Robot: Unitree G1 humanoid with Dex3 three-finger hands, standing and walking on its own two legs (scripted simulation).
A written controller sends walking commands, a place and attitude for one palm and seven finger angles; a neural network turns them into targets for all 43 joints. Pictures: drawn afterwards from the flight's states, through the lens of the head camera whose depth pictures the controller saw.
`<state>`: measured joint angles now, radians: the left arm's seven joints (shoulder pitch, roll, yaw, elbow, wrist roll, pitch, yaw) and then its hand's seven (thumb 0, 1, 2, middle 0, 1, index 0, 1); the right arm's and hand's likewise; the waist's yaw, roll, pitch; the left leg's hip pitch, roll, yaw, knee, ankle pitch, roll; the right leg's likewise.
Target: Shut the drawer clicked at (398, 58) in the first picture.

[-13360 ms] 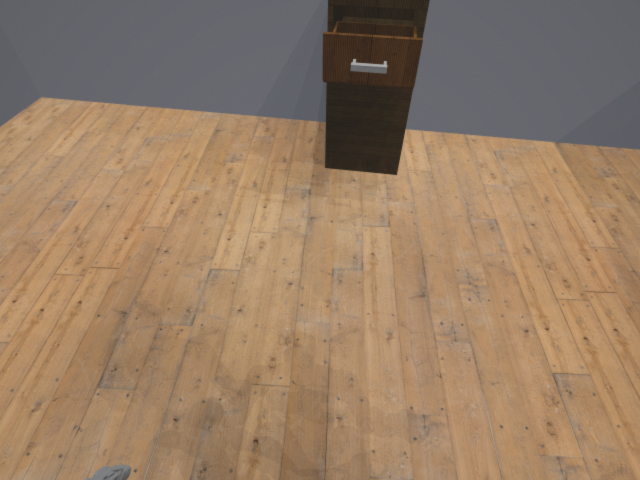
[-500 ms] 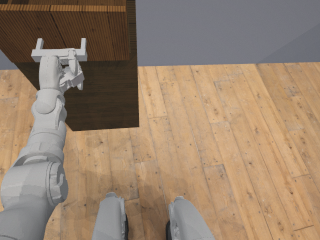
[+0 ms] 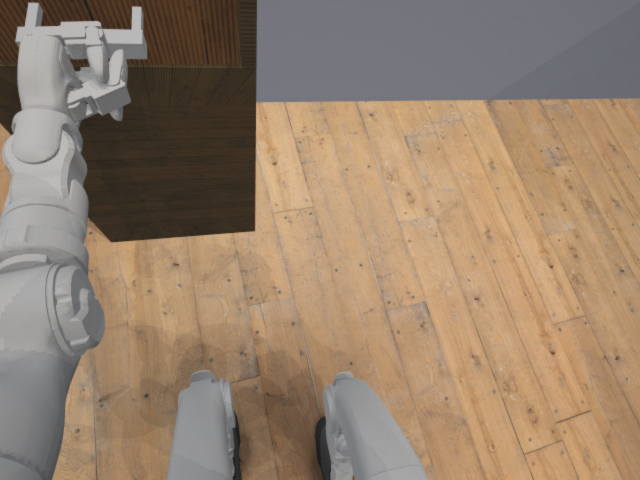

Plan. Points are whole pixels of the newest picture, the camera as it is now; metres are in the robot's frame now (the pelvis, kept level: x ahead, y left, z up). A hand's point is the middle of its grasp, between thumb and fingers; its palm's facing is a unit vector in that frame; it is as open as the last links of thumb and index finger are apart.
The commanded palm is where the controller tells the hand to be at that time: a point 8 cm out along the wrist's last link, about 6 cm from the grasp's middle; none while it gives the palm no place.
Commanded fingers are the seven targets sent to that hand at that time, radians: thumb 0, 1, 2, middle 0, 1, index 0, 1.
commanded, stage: push the drawer shut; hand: left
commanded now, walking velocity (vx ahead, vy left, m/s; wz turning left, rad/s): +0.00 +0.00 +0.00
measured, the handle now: (86, 29) +0.63 +0.22 +0.07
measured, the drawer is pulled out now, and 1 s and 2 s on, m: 0.00 0.00 0.00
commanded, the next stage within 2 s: pull the fist back off the drawer in 0.14 s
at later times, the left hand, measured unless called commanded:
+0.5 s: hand (109, 78) +0.56 +0.19 +0.07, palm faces +0.03 -1.00 -0.06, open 3.2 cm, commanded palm +0.57 +0.18 +0.07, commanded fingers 0.00 0.90 0.90 -1.40 -1.60 -1.40 -1.60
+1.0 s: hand (123, 87) +0.55 +0.17 +0.07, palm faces +0.07 -1.00 -0.05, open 3.2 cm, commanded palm +0.52 +0.20 +0.07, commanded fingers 0.00 0.90 0.90 -1.40 -1.60 -1.40 -1.60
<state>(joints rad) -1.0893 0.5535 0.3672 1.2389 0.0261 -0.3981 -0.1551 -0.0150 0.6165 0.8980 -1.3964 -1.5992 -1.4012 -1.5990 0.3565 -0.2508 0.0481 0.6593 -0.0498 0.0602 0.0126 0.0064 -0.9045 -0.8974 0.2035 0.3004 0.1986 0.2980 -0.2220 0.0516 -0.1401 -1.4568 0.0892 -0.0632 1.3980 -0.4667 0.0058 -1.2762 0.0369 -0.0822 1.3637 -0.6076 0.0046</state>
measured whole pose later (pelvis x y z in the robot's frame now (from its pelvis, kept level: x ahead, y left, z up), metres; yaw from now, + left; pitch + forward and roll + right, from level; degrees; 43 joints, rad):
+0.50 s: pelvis -0.03 +0.01 -0.01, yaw -1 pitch +31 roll -8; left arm -1.24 0.62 0.29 1.28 0.05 -0.31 -0.11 0.00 0.54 0.88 -1.40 -1.60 -1.40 -1.60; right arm 0.36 -0.25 0.09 0.67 -0.06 -0.02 0.00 0.01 -0.90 -0.90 0.20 0.30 0.20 0.30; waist -0.27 0.04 -0.13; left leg -1.56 0.08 -0.08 1.42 -0.41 0.02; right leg -1.36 0.03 -0.10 1.38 -0.56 0.02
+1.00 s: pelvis +0.01 +0.00 +0.01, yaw +0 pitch +28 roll -5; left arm -0.96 0.47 0.37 1.10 -0.02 -0.38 -0.09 0.02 0.86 0.90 -1.40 -1.60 -1.40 -1.60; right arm 0.35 -0.24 0.04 0.64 -0.04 0.04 0.04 0.01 -0.90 -0.90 0.20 0.30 0.20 0.30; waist -0.20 0.06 -0.14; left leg -1.38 0.09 -0.04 1.34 -0.46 0.01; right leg -1.21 0.04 -0.05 1.31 -0.59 0.01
